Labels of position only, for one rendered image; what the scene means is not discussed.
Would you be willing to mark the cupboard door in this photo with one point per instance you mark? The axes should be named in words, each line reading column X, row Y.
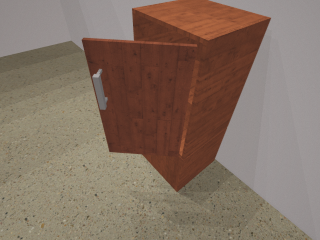
column 147, row 85

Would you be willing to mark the handle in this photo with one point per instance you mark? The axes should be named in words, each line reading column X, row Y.
column 102, row 100

